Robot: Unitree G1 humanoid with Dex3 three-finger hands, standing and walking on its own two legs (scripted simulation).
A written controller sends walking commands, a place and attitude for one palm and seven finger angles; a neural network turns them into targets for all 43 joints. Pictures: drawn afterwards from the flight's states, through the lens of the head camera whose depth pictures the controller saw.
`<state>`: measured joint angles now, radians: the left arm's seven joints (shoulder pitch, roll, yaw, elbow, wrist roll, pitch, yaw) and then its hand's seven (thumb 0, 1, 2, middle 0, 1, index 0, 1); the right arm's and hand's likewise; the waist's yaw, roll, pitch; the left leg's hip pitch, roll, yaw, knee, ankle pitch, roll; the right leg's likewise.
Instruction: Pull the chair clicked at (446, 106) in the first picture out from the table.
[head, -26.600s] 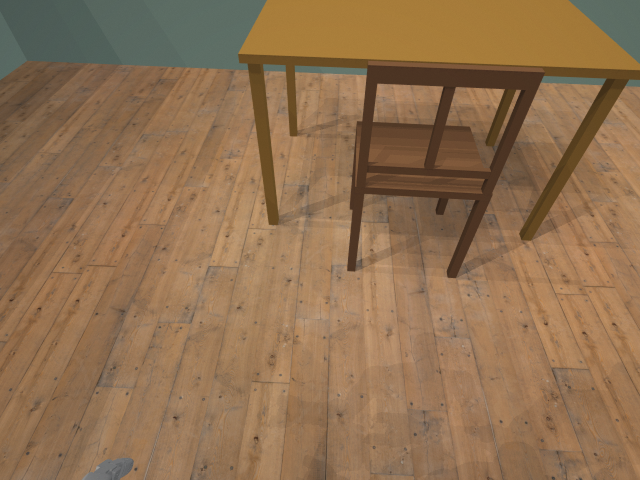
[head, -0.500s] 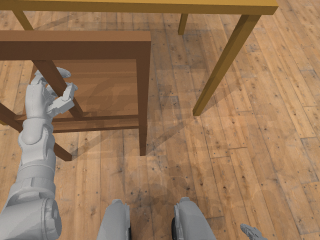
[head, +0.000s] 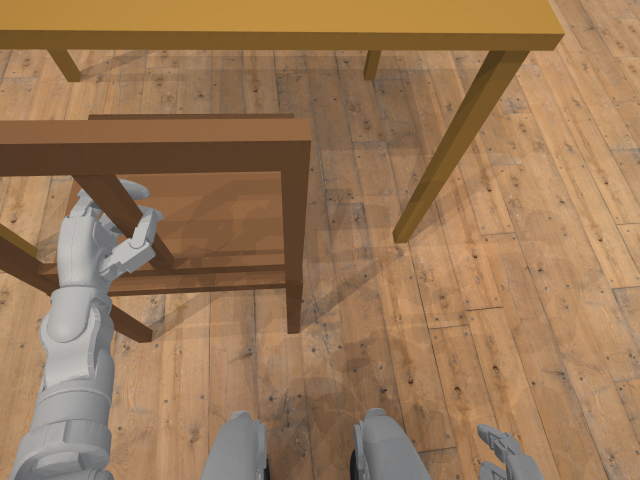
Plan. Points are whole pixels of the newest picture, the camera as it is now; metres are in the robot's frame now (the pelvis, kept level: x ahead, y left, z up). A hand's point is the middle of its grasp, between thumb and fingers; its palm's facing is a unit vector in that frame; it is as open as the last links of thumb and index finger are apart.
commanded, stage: step backward, pulling the chair out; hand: left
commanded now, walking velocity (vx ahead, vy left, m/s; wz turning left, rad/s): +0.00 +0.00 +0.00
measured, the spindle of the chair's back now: (134, 226) +0.43 +0.23 -0.01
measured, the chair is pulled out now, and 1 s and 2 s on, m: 0.03 0.16 0.25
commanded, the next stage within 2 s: none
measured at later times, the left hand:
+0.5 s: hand (155, 254) +0.37 +0.18 +0.03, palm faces +0.12 -0.99 -0.11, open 5.5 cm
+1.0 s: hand (202, 344) +0.27 +0.12 +0.03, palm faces +0.03 -0.98 -0.19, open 5.5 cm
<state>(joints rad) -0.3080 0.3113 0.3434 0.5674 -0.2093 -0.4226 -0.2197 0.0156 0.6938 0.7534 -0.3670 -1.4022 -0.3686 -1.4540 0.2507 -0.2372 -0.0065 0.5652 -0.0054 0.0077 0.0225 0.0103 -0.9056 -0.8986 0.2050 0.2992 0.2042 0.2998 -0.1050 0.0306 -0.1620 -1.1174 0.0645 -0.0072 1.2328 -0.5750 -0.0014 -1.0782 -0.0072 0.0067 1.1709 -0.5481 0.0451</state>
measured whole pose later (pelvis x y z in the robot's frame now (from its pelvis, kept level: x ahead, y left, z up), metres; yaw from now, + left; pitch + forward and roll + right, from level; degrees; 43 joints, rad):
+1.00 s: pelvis -0.08 +0.00 +0.09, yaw -1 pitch +4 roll +0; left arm -0.41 0.17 0.06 1.01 -0.05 -0.24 0.13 0.01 0.65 0.70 -0.24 -1.09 -0.49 -1.45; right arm 0.21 -0.30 -0.02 0.69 0.05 0.06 -0.13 0.01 -0.91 -0.90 0.21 0.30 0.20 0.30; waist -0.09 0.03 0.09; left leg -0.47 0.05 0.07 0.59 -0.19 0.00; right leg -0.47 -0.05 -0.04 0.56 -0.16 0.02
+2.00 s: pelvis -0.16 -0.01 +0.09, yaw +2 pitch +4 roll +2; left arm -0.43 0.15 0.00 0.93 -0.03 -0.17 0.11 0.01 0.63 0.73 -0.21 -1.15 -0.50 -1.45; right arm 0.23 -0.25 0.00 0.69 0.03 0.04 -0.12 0.01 -0.90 -0.90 0.21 0.30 0.21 0.30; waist -0.07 -0.01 0.11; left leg -0.33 0.01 0.04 0.62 -0.35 -0.03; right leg -0.54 -0.10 -0.02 0.58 -0.09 0.02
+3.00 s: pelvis -0.19 -0.01 +0.09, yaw +2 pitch +3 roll +1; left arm -0.52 0.15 0.03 1.02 -0.03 -0.19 0.12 0.02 0.62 0.74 -0.21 -1.16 -0.50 -1.45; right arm 0.17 -0.27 -0.01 0.75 0.03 0.02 -0.13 0.01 -0.90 -0.90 0.21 0.30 0.21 0.30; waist -0.07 0.01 0.15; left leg -0.37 0.03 0.02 0.61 -0.26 -0.03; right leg -0.51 -0.08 -0.05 0.52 -0.06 0.02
